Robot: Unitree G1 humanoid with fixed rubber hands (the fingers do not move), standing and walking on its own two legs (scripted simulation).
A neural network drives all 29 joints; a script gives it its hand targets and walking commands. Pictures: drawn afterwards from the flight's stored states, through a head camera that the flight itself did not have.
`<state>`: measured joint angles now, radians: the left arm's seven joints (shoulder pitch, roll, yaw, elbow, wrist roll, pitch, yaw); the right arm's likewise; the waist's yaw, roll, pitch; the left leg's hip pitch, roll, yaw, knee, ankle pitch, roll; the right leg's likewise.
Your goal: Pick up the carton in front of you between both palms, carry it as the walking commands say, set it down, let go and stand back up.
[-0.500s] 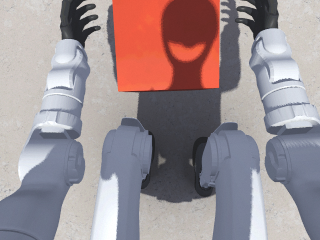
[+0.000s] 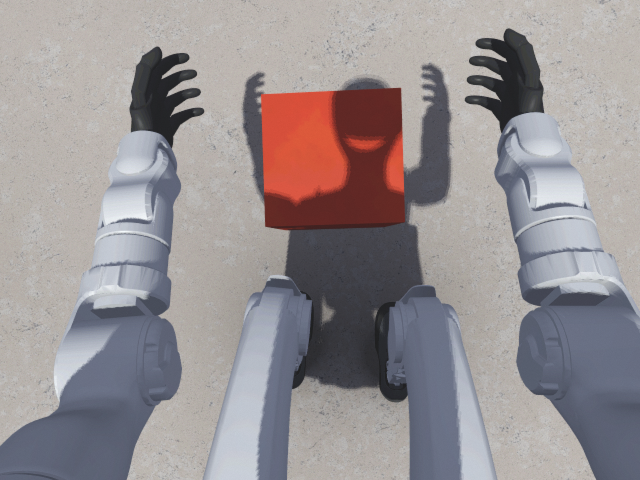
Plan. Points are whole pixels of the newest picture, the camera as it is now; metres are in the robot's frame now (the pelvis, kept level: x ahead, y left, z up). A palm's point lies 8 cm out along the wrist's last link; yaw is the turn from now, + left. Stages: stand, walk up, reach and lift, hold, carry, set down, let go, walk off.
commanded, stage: set down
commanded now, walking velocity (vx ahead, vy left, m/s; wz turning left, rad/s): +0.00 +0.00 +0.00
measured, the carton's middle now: (332, 172) +0.48 +0.04 -0.39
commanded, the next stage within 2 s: let go in 0.34 s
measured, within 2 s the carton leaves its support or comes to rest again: neither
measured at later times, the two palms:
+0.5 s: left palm (64, 95) +0.45 +0.24 +0.03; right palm (621, 71) +0.49 -0.17 +0.03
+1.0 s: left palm out of the picture +0.31 +0.24 +0.16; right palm out of the picture +0.34 -0.21 +0.15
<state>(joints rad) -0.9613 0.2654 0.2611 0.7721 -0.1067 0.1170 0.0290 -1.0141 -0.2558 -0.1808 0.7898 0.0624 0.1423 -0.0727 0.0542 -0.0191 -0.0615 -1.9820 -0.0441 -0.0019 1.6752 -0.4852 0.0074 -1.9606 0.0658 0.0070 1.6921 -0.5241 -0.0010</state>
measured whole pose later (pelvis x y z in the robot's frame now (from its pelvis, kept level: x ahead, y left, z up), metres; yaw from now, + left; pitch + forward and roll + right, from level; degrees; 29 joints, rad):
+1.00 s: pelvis +0.11 +0.00 +0.24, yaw +0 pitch +17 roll +0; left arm 0.06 0.19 0.08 0.51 -0.01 -0.03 -0.06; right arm 0.02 -0.18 -0.09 0.53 -0.02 -0.02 0.01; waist 0.03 0.01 -0.06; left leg -0.62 -0.04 -0.03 0.60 -0.28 0.02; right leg -0.60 0.04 0.05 0.60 -0.30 -0.01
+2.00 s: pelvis +0.11 +0.00 +0.26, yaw +1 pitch -2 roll +0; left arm 0.22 0.30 0.07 0.72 0.02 -0.01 0.03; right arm 0.21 -0.29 -0.07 0.74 -0.02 -0.02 -0.03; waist 0.00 -0.01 0.01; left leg -0.19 -0.04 -0.05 0.52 -0.30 0.02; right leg -0.14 0.04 0.04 0.49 -0.31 -0.01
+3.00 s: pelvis +0.08 +0.01 +0.26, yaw +1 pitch -4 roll +0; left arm 0.20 0.33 0.03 0.96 0.00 -0.02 0.03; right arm 0.18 -0.32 -0.03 0.97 0.00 -0.03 -0.03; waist 0.00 -0.01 0.04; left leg -0.14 -0.05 -0.04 0.39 -0.18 0.03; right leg -0.11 0.03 0.04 0.38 -0.21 0.00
